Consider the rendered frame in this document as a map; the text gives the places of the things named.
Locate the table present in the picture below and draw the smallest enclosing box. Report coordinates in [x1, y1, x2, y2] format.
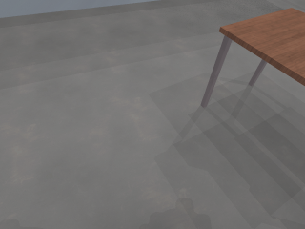
[200, 8, 305, 108]

